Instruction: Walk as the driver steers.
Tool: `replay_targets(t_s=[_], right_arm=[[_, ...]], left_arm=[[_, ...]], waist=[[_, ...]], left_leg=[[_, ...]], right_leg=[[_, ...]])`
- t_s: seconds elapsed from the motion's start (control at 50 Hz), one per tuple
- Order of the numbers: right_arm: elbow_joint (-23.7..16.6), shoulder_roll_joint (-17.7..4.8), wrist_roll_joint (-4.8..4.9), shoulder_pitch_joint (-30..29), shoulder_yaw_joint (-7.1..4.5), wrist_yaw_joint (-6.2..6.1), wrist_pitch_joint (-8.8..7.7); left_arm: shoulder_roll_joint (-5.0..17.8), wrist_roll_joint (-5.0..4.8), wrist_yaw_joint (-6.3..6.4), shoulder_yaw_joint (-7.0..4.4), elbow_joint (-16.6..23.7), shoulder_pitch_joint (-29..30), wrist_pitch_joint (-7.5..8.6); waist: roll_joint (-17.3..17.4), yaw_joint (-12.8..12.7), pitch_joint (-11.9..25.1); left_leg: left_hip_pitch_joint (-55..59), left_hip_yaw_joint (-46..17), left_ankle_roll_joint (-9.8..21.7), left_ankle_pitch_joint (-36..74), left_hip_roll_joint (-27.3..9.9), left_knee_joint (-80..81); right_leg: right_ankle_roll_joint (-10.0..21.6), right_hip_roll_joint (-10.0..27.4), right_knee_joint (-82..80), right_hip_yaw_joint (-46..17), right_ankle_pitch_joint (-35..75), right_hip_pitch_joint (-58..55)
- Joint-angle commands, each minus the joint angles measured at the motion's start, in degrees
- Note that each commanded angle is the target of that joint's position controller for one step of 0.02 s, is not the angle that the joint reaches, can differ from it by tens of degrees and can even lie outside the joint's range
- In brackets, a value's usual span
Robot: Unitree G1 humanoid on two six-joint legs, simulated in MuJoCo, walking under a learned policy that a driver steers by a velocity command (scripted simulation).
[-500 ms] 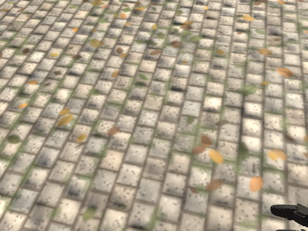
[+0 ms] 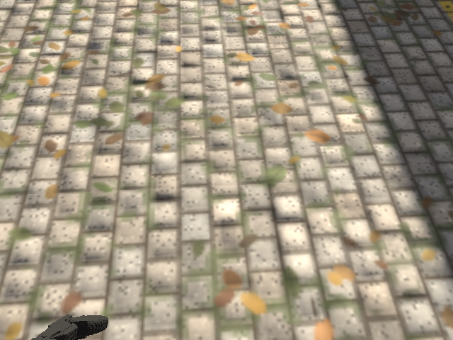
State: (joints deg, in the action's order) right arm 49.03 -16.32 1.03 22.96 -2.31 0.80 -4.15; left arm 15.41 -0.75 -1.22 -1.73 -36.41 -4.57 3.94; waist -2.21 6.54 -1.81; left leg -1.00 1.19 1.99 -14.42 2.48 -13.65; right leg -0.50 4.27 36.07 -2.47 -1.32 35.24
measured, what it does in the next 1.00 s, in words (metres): walks ahead: right foot, then left foot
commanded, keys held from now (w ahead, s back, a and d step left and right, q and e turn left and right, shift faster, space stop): w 0.66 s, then no key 0.34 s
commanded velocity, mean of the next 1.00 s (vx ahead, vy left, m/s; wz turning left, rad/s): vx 0.42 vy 0.00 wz -0.02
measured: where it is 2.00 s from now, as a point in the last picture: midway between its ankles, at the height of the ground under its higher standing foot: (214, 309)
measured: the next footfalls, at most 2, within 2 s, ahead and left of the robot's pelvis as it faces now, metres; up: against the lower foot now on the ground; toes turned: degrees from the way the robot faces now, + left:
right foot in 0.12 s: +0.25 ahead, -0.14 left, +0.00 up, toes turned +0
left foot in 0.64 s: +0.54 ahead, +0.10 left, +0.00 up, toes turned +2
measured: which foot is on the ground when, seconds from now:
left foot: down 0.00-0.12, up 0.14-0.62, down 0.64-1.00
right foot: up 0.00-0.10, down 0.12-0.64, up 0.66-1.00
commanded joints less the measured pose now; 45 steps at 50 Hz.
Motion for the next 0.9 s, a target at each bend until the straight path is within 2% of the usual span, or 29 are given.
replay_targets(t_s=[0.02,0.06,0.08,0.1,0.12,0.14,0.16,0.18,0.2,0.22,0.24,0.26,0.32,0.38,0.44,0.48,0.54,0.6,0.62,0.64,0.66,0.68,0.7,0.72,0.74,0.76,0.8,0.84,0.9], right_arm=[[-1.96,-10.3,0.38,0.92,-2.22,-0.36,0.08],[-1.4,-11.2,0.48,1.1,-2.5,-0.65,0.75],[-1.41,-11.87,0.53,0.47,-2.67,-0.82,1.01],[-1.55,-11.88,0.64,-0.44,-2.59,-0.99,1.25],[-2.23,-10.62,0.13,-0.75,-1.98,-1.16,1.21],[-4.58,-6.07,-1.25,1.59,-0.34,-1.13,0.43],[-4.35,-2.93,-0.94,5.09,0.74,-0.88,-0.67],[-4.97,-8.86,0.59,-0.07,-0.85,-0.45,-1.31],[-6.34,-9.75,1.24,-4.49,-1.19,-0.21,-1.7],[-6.45,-9.08,0.51,-6.49,-1.16,-0.35,-1.79],[-6.31,-8.48,-0.2,-6.41,-1.36,-0.34,-1.45],[-5.96,-7.45,-0.26,-5.09,-1.26,-0.22,-0.91],[-5.98,-5.16,-0.63,-5.59,-0.84,-0.43,0.48],[-7.84,-4.25,-1.06,-12.07,-0.44,-0.34,0.39],[-9.29,-3.12,-0.78,-18.52,0.16,0.35,-0.34],[-10.44,-3.36,-0.4,-22.09,0.24,0.84,-0.65],[-12.12,-4.44,-0.24,-25.17,0.01,1.67,-0.97],[-11.78,-6.15,-0.39,-22.0,-0.67,2.02,-1.25],[-10.21,-7.62,-0.51,-16.31,-1.58,1.76,-1.27],[-7.77,-10.52,-0.66,-7.35,-2.95,1.19,-1.16],[-6.91,-16.2,-1.81,0.04,-4.23,0.69,-0.91],[-6.08,-15.0,-1.33,1.57,-3.89,0.95,-0.49],[-6.7,-10.79,-0.86,-1.43,-2.55,0.87,-0.41],[-7.39,-9.4,-1.0,-6.0,-2.06,0.75,-0.38],[-7.65,-7.67,-1.22,-9.38,-1.59,0.84,-0.4],[-7.76,-6.15,-1.51,-11.56,-1.2,1.07,-0.5],[-6.99,-5.1,-2.04,-13.2,-0.94,1.22,-0.99],[-5.87,-5.74,-2.15,-14.36,-1.03,0.79,-1.22],[-4.38,-6.95,-1.93,-14.52,-1.25,-0.19,-0.4]], left_arm=[[3.36,-0.47,-0.93,-0.78,5.81,7.11,1.31],[4.46,-0.46,-1.37,-1.22,6.09,6.98,1.47],[5.59,-0.27,-1.34,-1.79,5.49,4.43,1.5],[7.29,0.06,-1.06,-2.83,3.67,-1.63,1.44],[10.08,0.36,-0.48,-4.17,1.26,-10.31,1.23],[15.34,1.49,0.14,-5.38,0.21,-18.88,0.79],[15.34,0.68,-0.07,-5.23,-0.82,-20.78,0.48],[10.63,0.07,-0.09,-3.86,-0.92,-18.91,0.48],[9.41,-0.14,-0.07,-3.27,-0.73,-14.82,0.53],[8.27,0.38,-0.26,-2.89,-0.61,-11.71,0.65],[7.04,0.87,-0.47,-2.55,-0.51,-9.47,0.89],[6.46,1.21,-0.55,-2.44,-0.61,-8.17,1.19],[7.27,0.67,-0.43,-2.82,-2.34,-7.88,2.29],[8.52,0.68,0.27,-3.15,-4.31,-9.92,2.22],[9.97,0.24,0.75,-3.4,-6.16,-12.78,1.82],[10.88,-0.14,0.85,-3.6,-7.82,-15.53,1.5],[11.28,-0.47,1.14,-3.8,-9.87,-17.62,0.57],[12.17,-0.44,1.57,-4.13,-10.87,-17.18,-0.5],[12.13,-0.34,1.69,-4.02,-10.87,-16.2,-0.88],[10.38,0.25,1.87,-3.24,-10.49,-16.46,-1.03],[5.25,1.0,1.67,-1.46,-8.58,-21.44,-0.27],[3.23,0.75,1.39,-0.72,-9.72,-24.24,0.84],[9.4,-0.59,1.05,-2.28,-9.47,-19.42,1.43],[10.15,-1.09,1.1,-2.56,-8.49,-15.58,1.62],[9.49,-0.3,1.5,-2.54,-8.35,-13.47,1.38],[8.89,0.33,1.83,-2.8,-8.55,-13.4,0.7],[5.83,0.53,2.24,-2.31,-9.59,-16.06,-0.93],[4.37,0.85,2.65,-1.95,-9.42,-15.86,-1.77],[3.35,1.2,2.55,-1.34,-8.7,-11.51,-1.84]], waist=[[6.86,-0.88,-1.78],[7.38,-2.3,-1.53],[7.72,-4.29,0.05],[7.18,-7.97,3.81],[6.13,-11.96,9.8],[-3.21,-13.3,19.14],[-13.27,-11.86,24.35],[-7.83,-12.86,17.13],[-5.72,-11.64,9.67],[-2.04,-10.11,6.16],[-1.79,-8.16,3.92],[-3.04,-6.45,3.78],[-2.45,-4.96,2.11],[-0.81,-6.58,-0.15],[-0.4,-9.07,-1.3],[-0.21,-10.49,-1.93],[-0.52,-10.62,-2.55],[-1.96,-7.97,0.0],[-1.82,-4.6,3.55],[-0.43,-0.85,10.17],[9.79,-0.94,20.05],[18.37,-1.54,24.66],[12.3,-0.67,17.54],[9.2,-2.15,10.85],[5.57,-3.86,7.26],[5.25,-5.71,5.45],[6.97,-8.25,6.31],[7.37,-9.41,6.24],[7.74,-8.22,6.83]], left_leg=[[-0.6,-8.33,8.44,18.69,-15.51,3.23],[2.35,-8.41,7.47,23.39,-16.9,0.78],[2.93,-7.53,6.78,30.8,-16.66,-2.5],[1.78,-5.25,5.57,39.04,-14.88,-9.68],[-4.06,-3.14,3.81,38.04,-12.25,-20.54],[-22.7,-0.01,0.45,18.83,-6.6,-41.4],[-36.17,-4.71,-0.85,-18.53,-0.15,-53.97],[-42.23,-7.62,-0.32,-17.32,-3.6,-58.61],[-43.57,-5.7,0.0,-11.61,-6.14,-57.4],[-41.7,-4.86,-0.34,-7.16,-7.94,-54.94],[-39.02,-5.02,-0.84,-4.15,-9.37,-52.3],[-35.77,-5.3,-1.38,-2.31,-10.22,-51.08],[-34.62,-4.42,-3.22,1.45,-10.63,-46.61],[-36.72,-4.16,-4.05,10.84,-10.57,-35.83],[-33.68,-2.53,-3.58,19.35,-8.58,-24.64],[-33.08,-2.32,-3.13,20.95,-7.68,-20.99],[-34.94,-3.11,-1.19,17.2,-7.06,-17.19],[-28.81,-1.26,1.2,10.61,-4.98,-15.1],[-20.34,0.67,2.58,10.58,-3.11,-13.66],[-6.13,-0.61,4.62,12.44,-4.7,-15.12],[16.85,-21.18,11.9,10.48,-18.99,-16.08],[23.65,-41.17,17.18,6.81,-25.41,-7.22],[18.27,-36.1,14.85,8.55,-23.91,-5.97],[10.07,-27.04,13.28,19.02,-22.33,-5.98],[2.85,-20.45,12.26,30.04,-19.78,-5.68],[-2.72,-15.53,11.38,36.6,-17.63,-4.69],[-8.93,-10.59,11.43,43.84,-15.76,-2.52],[-11.4,-6.7,11.97,48.05,-14.74,-1.47],[-11.62,-2.57,10.49,46.36,-12.63,-1.21]], right_leg=[[0.97,-1.82,-4.51,1.76,1.65,-2.25],[2.6,-2.51,-6.75,1.98,-1.79,-4.31],[3.66,-3.6,-7.93,2.87,-3.02,-8.77],[5.24,-4.94,-9.98,4.2,-2.07,-17.94],[7.31,-2.96,-9.07,2.39,-0.98,-31.7],[13.74,11.39,-7.06,-16.77,-2.47,-53.11],[18.93,18.64,-14.87,-37.18,-12.86,-59.77],[16.69,16.28,-17.33,-34.16,-18.65,-54.84],[15.14,14.23,-18.91,-26.19,-14.99,-46.74],[14.5,11.83,-20.61,-21.25,-9.66,-39.74],[14.13,9.91,-22.5,-17.5,-4.83,-34.33],[14.16,8.81,-24.2,-15.33,-2.49,-30.68],[15.24,7.75,-27.7,-9.89,2.58,-25.52],[14.45,6.46,-29.01,-5.85,4.2,-25.56],[12.73,5.27,-29.26,-2.68,2.99,-25.89],[12.57,6.54,-28.7,-2.97,1.5,-28.3],[11.64,9.35,-25.63,-3.94,3.67,-34.94],[9.84,10.09,-19.62,-3.88,15.27,-39.09],[8.63,8.07,-12.67,-2.04,24.03,-38.31],[6.83,4.98,-1.17,0.31,23.25,-32.82],[3.11,-1.6,20.5,3.34,3.67,-13.06],[1.07,-8.64,32.44,-2.09,-32.74,-0.5],[1.21,-5.46,37.51,-5.38,-32.62,4.55],[1.19,-2.84,36.71,-3.32,-28.34,5.0],[0.56,-0.79,33.92,-1.7,-25.08,2.89],[0.07,0.69,30.76,-1.4,-22.99,-0.39],[-1.15,1.06,26.85,-0.94,-19.81,-7.48],[-2.18,0.8,20.48,-0.49,-15.99,-9.38],[-2.29,0.45,8.45,0.39,-6.63,-12.48]])
Keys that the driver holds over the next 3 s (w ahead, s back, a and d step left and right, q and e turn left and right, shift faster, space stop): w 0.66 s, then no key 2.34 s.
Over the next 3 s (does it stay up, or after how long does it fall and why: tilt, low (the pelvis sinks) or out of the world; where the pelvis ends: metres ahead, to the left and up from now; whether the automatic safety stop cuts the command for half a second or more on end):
stays up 0.57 -0.01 -0.01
